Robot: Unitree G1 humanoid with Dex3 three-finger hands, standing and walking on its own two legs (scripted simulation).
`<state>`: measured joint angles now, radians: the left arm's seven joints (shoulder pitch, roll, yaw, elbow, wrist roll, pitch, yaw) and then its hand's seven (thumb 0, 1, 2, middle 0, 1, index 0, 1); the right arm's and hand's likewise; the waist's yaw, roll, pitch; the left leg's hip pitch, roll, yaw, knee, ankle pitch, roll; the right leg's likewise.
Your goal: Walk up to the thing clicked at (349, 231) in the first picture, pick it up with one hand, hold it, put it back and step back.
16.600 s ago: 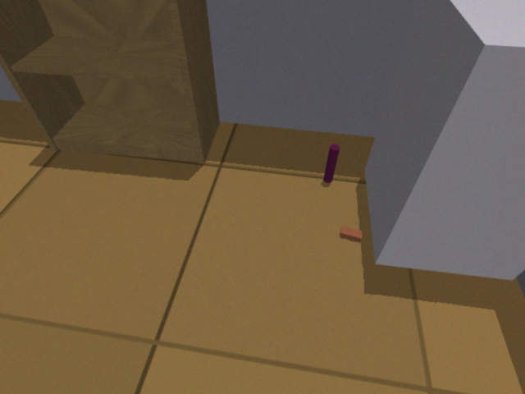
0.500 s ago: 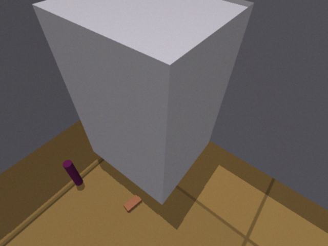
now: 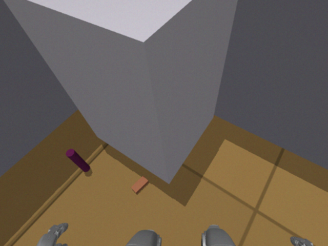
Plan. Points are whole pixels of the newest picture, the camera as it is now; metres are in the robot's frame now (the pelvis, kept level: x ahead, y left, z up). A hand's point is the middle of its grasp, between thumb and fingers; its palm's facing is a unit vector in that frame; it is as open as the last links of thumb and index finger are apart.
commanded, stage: walk up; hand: left
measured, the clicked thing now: (139, 184) +0.49 +0.23 -0.73
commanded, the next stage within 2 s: stand in 1.52 s
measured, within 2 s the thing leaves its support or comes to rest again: neither
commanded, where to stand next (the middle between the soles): +0.10 +0.00 m, yaw -2 degrees
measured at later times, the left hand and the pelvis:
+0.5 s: hand out of the picture +0.09 +0.27 -0.14, palm faces -0.03 -0.94 -0.33, open 7.4 cm; pelvis +0.04 +0.01 +0.01, yaw +0 degrees
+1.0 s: hand (70, 239) +0.16 +0.28 -0.14, palm faces -0.05 -0.92 -0.38, open 7.4 cm; pelvis +0.03 +0.01 +0.02, yaw -2 degrees
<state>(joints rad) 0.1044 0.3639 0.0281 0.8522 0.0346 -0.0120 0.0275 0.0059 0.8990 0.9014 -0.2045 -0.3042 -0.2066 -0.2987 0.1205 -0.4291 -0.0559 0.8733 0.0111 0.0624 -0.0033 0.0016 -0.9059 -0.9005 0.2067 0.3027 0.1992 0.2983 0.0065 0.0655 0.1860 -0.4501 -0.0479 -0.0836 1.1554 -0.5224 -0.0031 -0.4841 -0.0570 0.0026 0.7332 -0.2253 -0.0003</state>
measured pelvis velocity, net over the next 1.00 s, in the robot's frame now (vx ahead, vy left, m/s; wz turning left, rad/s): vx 0.03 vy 0.01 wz -0.04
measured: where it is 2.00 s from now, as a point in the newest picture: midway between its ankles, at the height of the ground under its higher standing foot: outside the picture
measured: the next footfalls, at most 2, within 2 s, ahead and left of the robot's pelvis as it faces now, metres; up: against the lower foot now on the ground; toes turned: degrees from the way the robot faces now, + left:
left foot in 0.08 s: +0.06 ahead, +0.12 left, +0.00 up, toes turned -5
right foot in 1.08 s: +0.08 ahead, -0.12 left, +0.00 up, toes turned -5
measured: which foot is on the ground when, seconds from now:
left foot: up 0.00-0.06, down 0.08-1.00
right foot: down 0.00-0.84, up 0.86-1.00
